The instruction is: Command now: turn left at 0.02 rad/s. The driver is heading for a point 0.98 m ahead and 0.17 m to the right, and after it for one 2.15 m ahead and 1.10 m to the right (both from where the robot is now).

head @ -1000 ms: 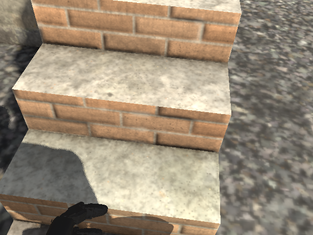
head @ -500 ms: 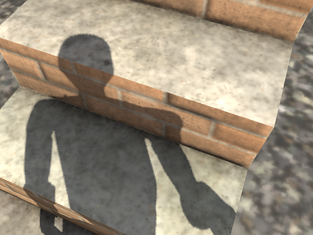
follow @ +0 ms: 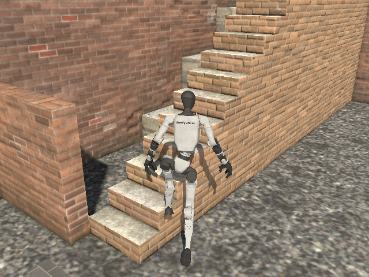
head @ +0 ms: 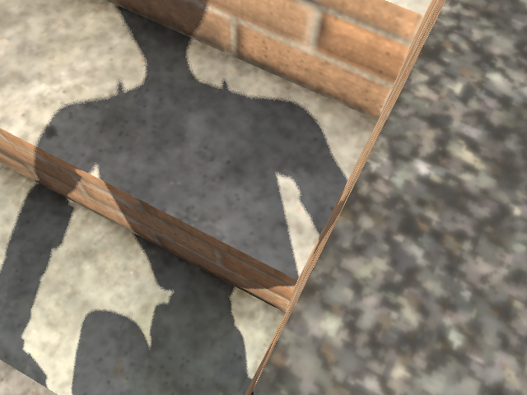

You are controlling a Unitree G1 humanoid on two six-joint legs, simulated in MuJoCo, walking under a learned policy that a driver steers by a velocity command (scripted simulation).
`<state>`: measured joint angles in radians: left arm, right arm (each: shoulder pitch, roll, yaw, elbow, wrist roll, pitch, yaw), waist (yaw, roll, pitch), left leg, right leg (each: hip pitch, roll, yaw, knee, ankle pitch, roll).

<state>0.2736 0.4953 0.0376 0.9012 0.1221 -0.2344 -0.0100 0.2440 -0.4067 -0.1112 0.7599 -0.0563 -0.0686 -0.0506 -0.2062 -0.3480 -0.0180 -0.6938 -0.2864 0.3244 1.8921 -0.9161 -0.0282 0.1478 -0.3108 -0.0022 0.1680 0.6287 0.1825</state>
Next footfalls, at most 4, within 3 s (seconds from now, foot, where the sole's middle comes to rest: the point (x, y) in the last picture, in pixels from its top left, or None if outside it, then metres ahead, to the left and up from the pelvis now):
0.24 right None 0.17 -0.40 -0.92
0.42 left None -0.42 -0.01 -0.84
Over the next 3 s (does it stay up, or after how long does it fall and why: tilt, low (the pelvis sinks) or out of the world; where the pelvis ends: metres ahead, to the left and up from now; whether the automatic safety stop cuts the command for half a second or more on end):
falls after 0.54 s (low)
